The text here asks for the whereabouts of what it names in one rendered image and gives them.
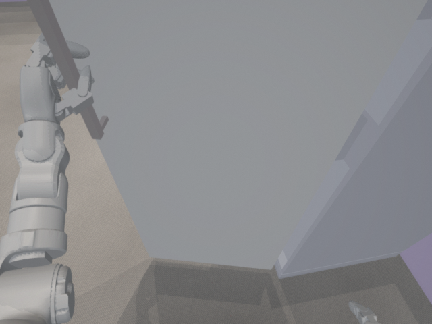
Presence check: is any right robot hand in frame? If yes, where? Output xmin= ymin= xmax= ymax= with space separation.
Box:
xmin=349 ymin=300 xmax=381 ymax=324

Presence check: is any left robot hand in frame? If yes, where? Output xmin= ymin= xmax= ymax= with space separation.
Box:
xmin=20 ymin=33 xmax=95 ymax=125

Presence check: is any handle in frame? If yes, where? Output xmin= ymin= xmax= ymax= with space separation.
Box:
xmin=27 ymin=0 xmax=109 ymax=140

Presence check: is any fridge door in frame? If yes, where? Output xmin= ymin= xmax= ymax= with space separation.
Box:
xmin=49 ymin=0 xmax=428 ymax=270

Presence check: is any robot left forearm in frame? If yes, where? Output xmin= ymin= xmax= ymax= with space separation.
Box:
xmin=0 ymin=120 xmax=70 ymax=275

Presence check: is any robot left upper arm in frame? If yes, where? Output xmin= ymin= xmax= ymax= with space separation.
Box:
xmin=0 ymin=263 xmax=75 ymax=324

